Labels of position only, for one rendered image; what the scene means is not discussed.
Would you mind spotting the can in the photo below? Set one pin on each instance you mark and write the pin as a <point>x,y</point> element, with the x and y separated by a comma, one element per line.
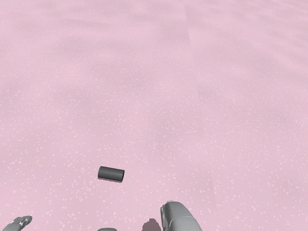
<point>111,173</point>

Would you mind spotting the left robot hand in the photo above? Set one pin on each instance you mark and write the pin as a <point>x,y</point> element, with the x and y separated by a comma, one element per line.
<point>18,224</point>

